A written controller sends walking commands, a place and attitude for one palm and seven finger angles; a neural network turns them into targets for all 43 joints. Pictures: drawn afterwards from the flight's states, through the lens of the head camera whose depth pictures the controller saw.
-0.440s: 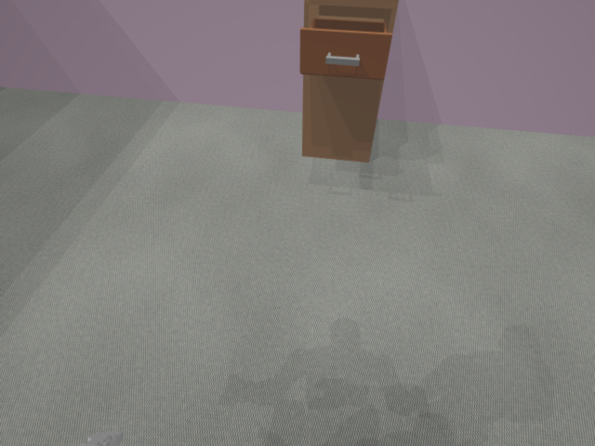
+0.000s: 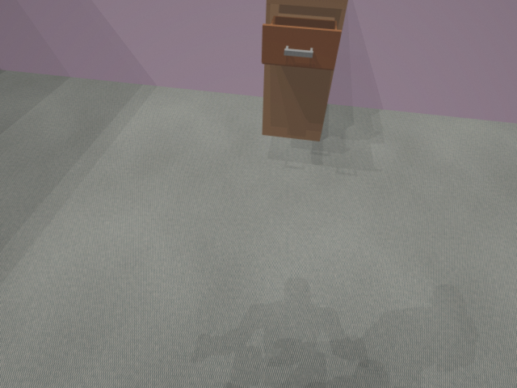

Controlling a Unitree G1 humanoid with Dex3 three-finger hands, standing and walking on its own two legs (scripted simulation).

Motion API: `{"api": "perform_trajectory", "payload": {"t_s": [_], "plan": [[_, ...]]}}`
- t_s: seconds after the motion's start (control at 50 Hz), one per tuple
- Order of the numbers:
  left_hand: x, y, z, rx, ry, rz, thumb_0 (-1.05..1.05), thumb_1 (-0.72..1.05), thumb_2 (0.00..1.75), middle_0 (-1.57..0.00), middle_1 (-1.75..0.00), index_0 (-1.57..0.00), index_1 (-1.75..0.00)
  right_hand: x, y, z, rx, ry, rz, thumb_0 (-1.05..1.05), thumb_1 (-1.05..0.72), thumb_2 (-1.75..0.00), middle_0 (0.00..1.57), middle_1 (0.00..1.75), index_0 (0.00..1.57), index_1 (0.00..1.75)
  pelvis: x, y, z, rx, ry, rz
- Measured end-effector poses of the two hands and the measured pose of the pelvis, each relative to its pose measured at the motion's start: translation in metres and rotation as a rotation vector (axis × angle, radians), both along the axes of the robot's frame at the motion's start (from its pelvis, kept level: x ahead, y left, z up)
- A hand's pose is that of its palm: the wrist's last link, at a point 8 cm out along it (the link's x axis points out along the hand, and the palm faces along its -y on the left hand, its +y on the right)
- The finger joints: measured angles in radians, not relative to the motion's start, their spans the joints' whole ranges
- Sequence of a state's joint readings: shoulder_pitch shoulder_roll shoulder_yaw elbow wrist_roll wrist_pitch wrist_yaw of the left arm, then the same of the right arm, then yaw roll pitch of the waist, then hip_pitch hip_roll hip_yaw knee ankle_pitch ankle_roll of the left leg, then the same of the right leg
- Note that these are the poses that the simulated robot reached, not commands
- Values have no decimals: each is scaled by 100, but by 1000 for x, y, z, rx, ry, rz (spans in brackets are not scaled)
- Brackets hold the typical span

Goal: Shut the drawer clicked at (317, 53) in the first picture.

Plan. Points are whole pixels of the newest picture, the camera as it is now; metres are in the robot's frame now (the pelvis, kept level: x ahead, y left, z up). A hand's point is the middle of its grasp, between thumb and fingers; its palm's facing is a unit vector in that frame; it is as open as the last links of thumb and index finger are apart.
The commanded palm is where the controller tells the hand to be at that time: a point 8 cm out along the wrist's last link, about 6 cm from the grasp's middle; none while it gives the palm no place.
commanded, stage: stand and wait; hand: left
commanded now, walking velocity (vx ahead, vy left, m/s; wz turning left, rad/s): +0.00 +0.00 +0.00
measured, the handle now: (298, 51) +1.41 -0.09 -0.08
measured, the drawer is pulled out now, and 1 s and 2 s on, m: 0.28 0.28 0.28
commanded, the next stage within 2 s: look at it before walking up in 0.38 s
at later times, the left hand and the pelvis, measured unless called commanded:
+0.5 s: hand out of the picture +0.07 +0.25 -0.15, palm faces -0.03 -0.94 -0.34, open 7.4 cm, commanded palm none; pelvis -0.01 +0.00 +0.00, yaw +0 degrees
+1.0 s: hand out of the picture +0.07 +0.24 -0.15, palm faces -0.03 -0.94 -0.33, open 7.4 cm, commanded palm none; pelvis +0.00 +0.00 +0.00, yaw +0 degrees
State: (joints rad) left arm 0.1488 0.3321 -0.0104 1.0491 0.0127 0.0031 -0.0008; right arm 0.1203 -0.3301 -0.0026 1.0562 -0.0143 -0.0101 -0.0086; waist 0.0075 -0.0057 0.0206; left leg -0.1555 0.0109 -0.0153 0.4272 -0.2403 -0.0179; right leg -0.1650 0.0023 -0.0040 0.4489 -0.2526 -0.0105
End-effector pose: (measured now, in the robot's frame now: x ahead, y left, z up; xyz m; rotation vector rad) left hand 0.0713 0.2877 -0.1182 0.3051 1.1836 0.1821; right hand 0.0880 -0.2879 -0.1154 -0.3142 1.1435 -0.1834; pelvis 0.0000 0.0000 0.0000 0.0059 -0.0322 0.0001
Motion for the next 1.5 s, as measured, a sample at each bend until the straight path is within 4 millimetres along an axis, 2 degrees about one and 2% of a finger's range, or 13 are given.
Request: {"api": "perform_trajectory", "payload": {"t_s": [0.14,0.28,0.62,1.16,1.28,1.38,1.42,1.5], "plan": [[-16,5,-1,11,45,12,1,90,90,-20,-30,-21,-30,-22,-5,-3,-6,58,-19,1,-90,-90,20,30,20,30,-3,-1,1,-1,1,-1],[-18,6,0,14,49,13,1,90,90,-20,-30,-20,-30,-32,-5,-4,-3,79,-29,1,-90,-90,20,30,20,30,-5,0,2,-1,-1,-2],[-4,0,3,5,11,-4,1,90,90,-20,-30,-20,-30,-23,-2,-3,9,47,-24,1,-90,-90,20,30,20,30,-6,-1,3,0,-1,-5],[-11,0,-1,2,48,7,1,90,90,-20,-30,-20,-30,-23,-3,-2,0,73,-32,1,-90,-90,20,30,20,30,0,-1,4,-3,2,-10],[-20,-16,-17,-53,104,11,0,90,90,-20,-30,-20,-30,-34,16,-14,44,94,-67,1,-91,-90,20,30,20,30,15,1,-3,-8,10,-48],[-23,-39,-30,-101,200,-11,0,91,90,-20,-30,-20,-30,-58,32,-29,102,128,-162,1,-91,-90,20,30,20,30,36,-4,-10,12,19,-106],[-13,-51,-31,-112,222,-31,1,91,90,-20,-30,-20,-30,-72,35,-34,126,162,-208,1,-91,-90,20,30,20,30,45,-10,-10,17,17,-125],[25,-79,-35,-126,172,-62,1,91,90,-20,-30,-20,-30,-101,35,-49,169,284,-270,1,-90,-90,20,30,20,30,66,-28,-19,10,9,-141]]}}
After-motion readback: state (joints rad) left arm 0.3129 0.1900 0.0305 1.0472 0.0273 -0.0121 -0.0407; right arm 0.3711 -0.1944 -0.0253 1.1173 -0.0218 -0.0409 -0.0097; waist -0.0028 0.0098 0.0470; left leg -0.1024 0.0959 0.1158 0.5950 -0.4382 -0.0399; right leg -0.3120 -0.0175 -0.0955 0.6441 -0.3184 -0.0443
